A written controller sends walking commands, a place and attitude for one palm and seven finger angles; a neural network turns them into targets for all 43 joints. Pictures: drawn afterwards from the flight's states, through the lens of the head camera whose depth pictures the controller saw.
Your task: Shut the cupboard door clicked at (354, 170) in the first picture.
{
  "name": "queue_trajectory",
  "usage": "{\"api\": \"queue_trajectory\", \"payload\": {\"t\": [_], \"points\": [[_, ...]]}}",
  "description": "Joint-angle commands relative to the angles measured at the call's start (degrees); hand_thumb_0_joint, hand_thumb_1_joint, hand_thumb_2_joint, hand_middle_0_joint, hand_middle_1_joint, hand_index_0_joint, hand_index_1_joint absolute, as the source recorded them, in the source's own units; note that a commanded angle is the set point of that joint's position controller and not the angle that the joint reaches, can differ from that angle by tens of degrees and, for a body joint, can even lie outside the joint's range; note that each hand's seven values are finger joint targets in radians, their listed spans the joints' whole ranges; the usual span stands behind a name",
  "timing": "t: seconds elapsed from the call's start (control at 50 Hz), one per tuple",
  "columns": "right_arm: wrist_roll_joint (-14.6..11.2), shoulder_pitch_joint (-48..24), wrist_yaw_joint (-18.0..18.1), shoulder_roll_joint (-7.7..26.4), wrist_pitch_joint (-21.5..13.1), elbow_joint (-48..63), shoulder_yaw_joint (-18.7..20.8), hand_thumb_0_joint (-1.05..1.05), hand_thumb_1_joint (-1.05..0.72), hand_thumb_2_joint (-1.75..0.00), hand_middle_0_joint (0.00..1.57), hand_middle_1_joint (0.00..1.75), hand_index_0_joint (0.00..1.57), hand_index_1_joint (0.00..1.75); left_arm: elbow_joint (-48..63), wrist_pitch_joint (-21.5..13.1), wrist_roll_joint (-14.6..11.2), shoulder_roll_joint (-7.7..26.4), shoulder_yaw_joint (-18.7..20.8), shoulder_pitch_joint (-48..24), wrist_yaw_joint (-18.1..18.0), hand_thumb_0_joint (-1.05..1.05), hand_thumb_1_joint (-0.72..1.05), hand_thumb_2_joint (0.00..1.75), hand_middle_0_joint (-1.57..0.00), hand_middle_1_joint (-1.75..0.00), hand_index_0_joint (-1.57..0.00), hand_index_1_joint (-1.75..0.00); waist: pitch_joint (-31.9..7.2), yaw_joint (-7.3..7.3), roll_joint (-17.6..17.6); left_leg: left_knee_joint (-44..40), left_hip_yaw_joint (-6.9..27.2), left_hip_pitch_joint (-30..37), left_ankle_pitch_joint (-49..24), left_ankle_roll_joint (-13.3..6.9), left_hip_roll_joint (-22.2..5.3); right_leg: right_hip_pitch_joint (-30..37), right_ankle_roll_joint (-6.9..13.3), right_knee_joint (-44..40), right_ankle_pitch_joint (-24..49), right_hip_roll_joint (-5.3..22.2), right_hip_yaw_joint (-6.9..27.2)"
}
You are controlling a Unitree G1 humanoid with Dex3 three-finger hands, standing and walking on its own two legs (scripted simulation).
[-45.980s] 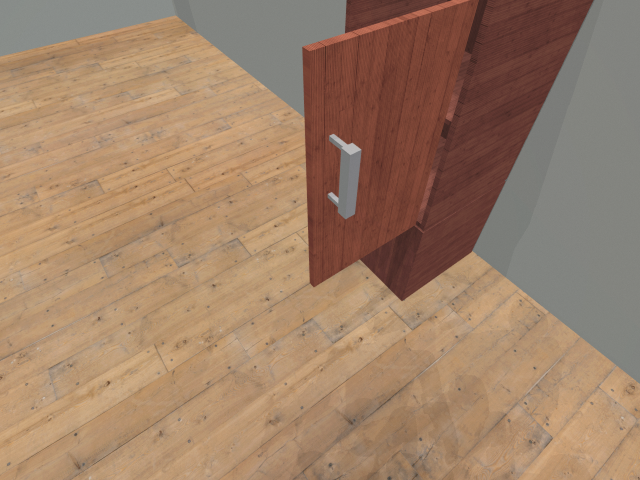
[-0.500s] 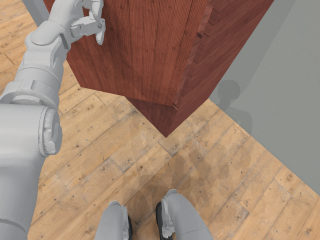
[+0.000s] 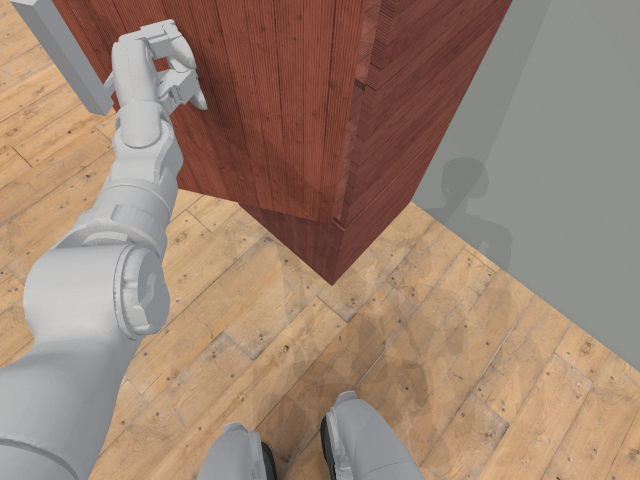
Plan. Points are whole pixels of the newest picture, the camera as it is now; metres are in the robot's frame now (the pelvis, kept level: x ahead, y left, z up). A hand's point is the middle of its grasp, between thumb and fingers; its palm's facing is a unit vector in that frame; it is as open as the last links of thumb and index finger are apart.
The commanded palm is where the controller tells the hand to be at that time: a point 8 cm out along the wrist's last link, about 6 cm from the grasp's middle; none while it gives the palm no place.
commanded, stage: pull the fist back off the door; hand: left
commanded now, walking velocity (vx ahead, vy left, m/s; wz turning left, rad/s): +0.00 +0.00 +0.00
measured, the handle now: (80, 47) +0.64 +0.18 +0.10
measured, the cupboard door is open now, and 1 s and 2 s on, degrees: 28 28 28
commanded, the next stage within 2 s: draw the hand back to the body in 0.38 s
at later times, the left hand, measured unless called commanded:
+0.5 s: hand (198, 116) +0.51 +0.04 +0.11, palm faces +0.01 -1.00 -0.07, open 3.1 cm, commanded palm +0.48 +0.11 +0.11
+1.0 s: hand (68, 205) +0.38 +0.14 +0.17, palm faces +0.01 -1.00 -0.02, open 3.1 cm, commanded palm +0.34 +0.20 +0.17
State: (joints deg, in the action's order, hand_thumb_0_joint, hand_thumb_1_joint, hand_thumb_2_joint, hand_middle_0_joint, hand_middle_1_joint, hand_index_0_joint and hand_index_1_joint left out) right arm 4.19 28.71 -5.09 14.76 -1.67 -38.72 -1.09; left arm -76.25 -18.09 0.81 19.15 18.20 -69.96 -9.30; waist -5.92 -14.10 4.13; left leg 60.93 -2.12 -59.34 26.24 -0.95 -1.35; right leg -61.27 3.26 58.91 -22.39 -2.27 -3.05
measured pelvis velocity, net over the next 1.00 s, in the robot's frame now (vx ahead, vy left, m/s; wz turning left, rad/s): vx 0.02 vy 0.01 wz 0.02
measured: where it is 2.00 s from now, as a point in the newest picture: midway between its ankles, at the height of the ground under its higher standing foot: outside the picture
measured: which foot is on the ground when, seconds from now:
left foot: down 0.00-1.00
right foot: down 0.00-1.00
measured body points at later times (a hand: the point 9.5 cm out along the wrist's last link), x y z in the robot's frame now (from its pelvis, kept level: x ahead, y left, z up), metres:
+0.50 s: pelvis +0.02 +0.00 +0.02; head +0.12 -0.01 +0.46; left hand +0.50 +0.10 +0.11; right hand +0.08 -0.26 -0.11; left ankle +0.02 +0.11 -0.66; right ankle +0.04 -0.08 -0.66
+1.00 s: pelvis +0.02 +0.01 +0.06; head +0.04 +0.00 +0.51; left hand +0.37 +0.19 +0.17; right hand +0.16 -0.25 -0.04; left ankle +0.02 +0.11 -0.66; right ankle +0.04 -0.08 -0.66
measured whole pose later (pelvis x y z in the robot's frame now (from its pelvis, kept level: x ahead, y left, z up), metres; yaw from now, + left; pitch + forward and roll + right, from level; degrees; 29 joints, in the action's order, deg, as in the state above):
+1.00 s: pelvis +0.02 +0.01 +0.06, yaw +1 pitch +5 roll +0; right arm -2.7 15.7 1.2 15.7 -0.9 -34.1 0.2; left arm -22.7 -14.1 -9.8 9.2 3.3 -15.5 1.6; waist -4.4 -1.2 2.1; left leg 41.7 -1.9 -25.2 21.8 -1.4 0.3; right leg -27.2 2.4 40.9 -19.0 -1.5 -2.4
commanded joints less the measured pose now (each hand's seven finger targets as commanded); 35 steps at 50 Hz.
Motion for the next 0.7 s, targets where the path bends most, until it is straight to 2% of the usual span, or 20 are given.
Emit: {"api": "queue_trajectory", "payload": {"t": [0.0, 0.02, 0.04, 0.06, 0.08, 0.14, 0.18, 0.26, 0.28, 0.3, 0.32, 0.36, 0.4, 0.42, 0.44, 0.48, 0.54, 0.58, 0.62, 0.68], "points": [[-0.43, 9.28, 0.69, 9.23, -1.38, 3.90, 4.33, 0.00, -0.90, -0.90, 0.20, 0.30, 0.20, 0.30, 20.83, -8.84, -1.66, 4.87, -2.12, -22.71, 0.39, 0.00, 0.90, 0.90, -1.30, -1.50, -1.30, -1.50, -35.55, 1.65, 0.10, -6.47, 3.23, 18.64, -16.97, -0.93, 1.82, 26.37, -2.43, -9.02, 20.55, 0.26, 3.99], [-0.43, 9.22, 0.44, 9.02, -1.37, 3.40, 4.61, 0.00, -0.90, -0.90, 0.20, 0.30, 0.20, 0.30, 19.74, -9.48, -1.27, 2.86, -3.01, -18.80, 0.22, 0.00, 0.90, 0.90, -1.30, -1.50, -1.30, -1.50, -33.81, 1.90, -0.95, -6.36, 3.03, 19.03, -17.69, -0.81, 1.66, 25.56, -2.51, -9.09, 21.15, 0.26, 3.60], [-0.49, 9.10, 0.26, 9.13, -1.14, 3.09, 4.69, 0.00, -0.90, -0.90, 0.20, 0.30, 0.20, 0.30, 18.85, -9.82, -0.58, 3.86, -2.34, -15.53, 0.06, 0.00, 0.90, 0.90, -1.30, -1.50, -1.30, -1.50, -31.46, 2.65, -1.32, -6.63, 2.71, 17.89, -17.31, -0.74, 1.63, 25.72, -2.44, -9.29, 20.95, 0.32, 3.66], [-0.69, 8.77, 0.11, 9.09, -0.65, 3.15, 4.84, 0.00, -0.90, -0.90, 0.20, 0.30, 0.20, 0.30, 17.49, -9.45, -0.15, 2.88, -3.15, -12.57, 0.02, 0.00, 0.90, 0.90, -1.30, -1.50, -1.30, -1.50, -29.26, 2.56, -2.87, -6.93, 2.08, 16.17, -15.96, -0.93, 1.86, 26.64, -2.55, -10.01, 20.70, 0.41, 4.16], [-0.87, 8.48, 0.08, 9.03, -0.20, 3.24, 4.95, 0.00, -0.90, -0.90, 0.20, 0.30, 0.20, 0.30, 17.00, -8.95, 0.39, 1.92, -4.30, -11.60, -0.03, 0.00, 0.90, 0.90, -1.30, -1.50, -1.30, -1.50, -26.97, 2.25, -3.88, -7.45, 1.73, 14.89, -14.41, -1.02, 2.05, 27.18, -2.64, -10.73, 19.89, 0.61, 4.41], [-1.62, 6.91, 0.35, 8.94, 0.77, 4.22, 5.18, 0.00, -0.90, -0.90, 0.20, 0.30, 0.20, 0.30, 16.59, -7.14, -0.13, 0.50, -4.73, -8.34, -0.29, 0.00, 0.90, 0.90, -1.30, -1.50, -1.30, -1.50, -23.49, 2.98, -5.83, -8.78, 0.78, 13.98, -12.29, -1.18, 2.67, 29.25, -2.78, -12.81, 18.88, 0.89, 5.12], [-1.89, 5.44, 0.72, 8.59, 1.12, 4.91, 5.23, 0.00, -0.90, -0.90, 0.20, 0.30, 0.20, 0.30, 20.82, -7.68, -1.23, -0.68, -5.82, -10.01, -0.34, 0.00, 0.90, 0.90, -1.30, -1.50, -1.30, -1.50, -23.68, 3.17, -5.59, -9.43, 0.72, 15.16, -11.69, -1.20, 2.94, 30.48, -2.77, -13.60, 18.21, 1.08, 5.47], [-1.66, 2.67, 1.09, 7.59, 0.11, 5.08, 5.70, 0.00, -0.90, -0.90, 0.20, 0.30, 0.20, 0.30, 32.41, -13.22, -2.93, -5.61, -9.88, -12.95, -0.68, 0.00, 0.90, 0.90, -1.30, -1.50, -1.30, -1.50, -30.16, 3.74, -0.55, -8.78, 1.63, 24.64, -17.66, -0.81, 2.49, 29.21, -2.53, -11.12, 23.18, 0.91, 4.19], [-1.64, 2.23, 1.09, 7.58, -0.17, 4.87, 5.98, 0.00, -0.90, -0.90, 0.20, 0.30, 0.20, 0.30, 34.40, -14.52, -2.80, -5.34, -9.86, -11.91, -0.85, 0.00, 0.90, 0.90, -1.30, -1.50, -1.30, -1.50, -31.52, 4.12, -0.07, -8.59, 1.88, 26.79, -19.36, -0.63, 2.19, 28.91, -2.42, -10.52, 24.23, 0.87, 3.80], [-1.67, 1.92, 1.29, 7.52, -0.32, 4.58, 5.91, 0.00, -0.90, -0.90, 0.20, 0.30, 0.20, 0.30, 36.06, -15.53, -2.44, -6.82, -12.16, -12.91, -0.89, 0.00, 0.90, 0.90, -1.30, -1.50, -1.30, -1.50, -31.69, 3.31, 0.58, -8.16, 2.15, 28.27, -20.51, -0.60, 2.02, 27.39, -2.44, -9.83, 24.79, 0.87, 3.44], [-1.73, 1.60, 1.36, 7.52, -0.32, 3.55, 6.05, 0.00, -0.90, -0.90, 0.20, 0.30, 0.20, 0.30, 33.70, -15.66, -1.80, -7.37, -12.88, -13.04, -1.12, 0.00, 0.90, 0.90, -1.30, -1.50, -1.30, -1.50, -30.38, 2.59, 0.12, -8.02, 2.57, 28.59, -19.98, -0.49, 1.74, 25.44, -2.60, -9.88, 23.66, 0.98, 3.20], [-1.70, 1.46, 1.51, 7.69, 0.15, 2.70, 5.84, 0.00, -0.90, -0.90, 0.20, 0.30, 0.20, 0.30, 27.80, -14.21, -0.38, -6.53, -12.60, -11.72, -1.68, 0.00, 0.90, 0.90, -1.30, -1.50, -1.30, -1.50, -25.71, 1.87, -3.98, -8.24, 2.45, 24.05, -15.97, -0.87, 2.06, 25.12, -3.04, -10.70, 20.96, 1.12, 3.45], [-1.91, 1.14, 2.08, 8.17, 0.92, 3.01, 5.55, 0.00, -0.90, -0.90, 0.20, 0.30, 0.20, 0.30, 23.87, -11.77, 0.28, -3.25, -10.01, -10.60, -2.36, 0.00, 0.90, 0.90, -1.30, -1.50, -1.30, -1.50, -23.73, 2.15, -6.54, -8.93, 1.88, 20.60, -13.45, -1.26, 2.63, 27.15, -3.28, -11.69, 20.03, 1.36, 4.31], [-2.23, 0.32, 2.24, 7.91, 1.23, 3.36, 5.20, 0.00, -0.90, -0.90, 0.20, 0.30, 0.20, 0.30, 21.54, -10.29, 0.09, -3.25, -9.79, -9.76, -2.42, 0.00, 0.90, 0.90, -1.30, -1.50, -1.30, -1.50, -23.16, 2.23, -6.69, -9.46, 1.58, 19.17, -12.35, -1.24, 2.90, 28.09, -3.41, -12.27, 19.48, 1.61, 4.64], [-2.32, -0.03, 2.53, 8.03, 1.47, 3.73, 4.99, 0.00, -0.90, -0.90, 0.20, 0.30, 0.20, 0.30, 20.84, -9.18, -0.63, -1.54, -7.75, -9.63, -2.53, 0.00, 0.90, 0.90, -1.30, -1.50, -1.30, -1.50, -23.68, 2.76, -8.50, -9.66, 1.50, 17.97, -11.93, -1.33, 3.09, 29.99, -3.47, -12.55, 19.44, 1.66, 4.93], [-2.46, -0.81, 2.77, 7.73, 1.87, 4.83, 4.54, 0.00, -0.90, -0.90, 0.20, 0.30, 0.20, 0.30, 20.30, -7.70, -1.90, -2.44, -7.34, -7.51, -2.12, 0.00, 0.90, 0.90, -1.30, -1.50, -1.30, -1.50, -25.00, 4.01, -7.68, -10.51, 1.40, 18.29, -13.86, -1.11, 3.21, 32.38, -3.12, -12.33, 21.78, 1.60, 4.71], [-2.55, -1.92, 2.80, 7.46, 1.73, 7.58, 4.51, 0.00, -0.90, -0.90, 0.20, 0.30, 0.20, 0.30, 29.28, -9.35, -4.04, 2.06, -2.05, -0.14, -0.64, 0.00, 0.90, 0.90, -1.30, -1.50, -1.30, -1.50, -34.02, 9.27, -4.50, -11.13, 0.52, 23.01, -21.48, -0.74, 3.24, 40.14, -2.54, -10.80, 30.98, 1.63, 5.02], [-2.84, -2.47, 2.66, 6.89, 1.46, 9.41, 4.57, 0.00, -0.90, -0.90, 0.20, 0.30, 0.20, 0.30, 36.79, -10.73, -4.29, 1.77, -2.89, 6.15, 1.16, 0.00, 0.90, 0.90, -1.30, -1.50, -1.30, -1.50, -35.95, 10.98, -5.85, -11.96, -0.28, 23.60, -24.60, -0.80, 3.18, 45.23, -2.46, -10.76, 37.07, 1.67, 5.36], [-3.54, -3.00, 2.40, 6.56, 1.33, 10.61, 4.62, 0.00, -0.90, -0.90, 0.20, 0.30, 0.20, 0.30, 41.10, -10.51, -4.09, -0.36, -5.43, 14.66, 3.04, 0.00, 0.90, 0.90, -1.30, -1.50, -1.30, -1.50, -32.74, 11.57, -7.48, -13.62, -0.75, 23.77, -25.07, -1.03, 2.93, 46.79, -2.61, -11.91, 39.20, 1.57, 5.08], [-4.87, -4.28, 2.85, 7.06, 1.95, 11.31, 4.94, 0.00, -0.90, -0.90, 0.20, 0.30, 0.20, 0.30, 45.63, -6.67, -5.17, -1.70, -7.92, 21.19, 5.95, 0.00, 0.90, 0.90, -1.30, -1.50, -1.30, -1.50, -24.61, 10.66, -11.14, -16.64, -1.02, 24.85, -20.23, -1.37, 2.70, 46.40, -3.52, -16.50, 34.23, 1.68, 5.12]]}}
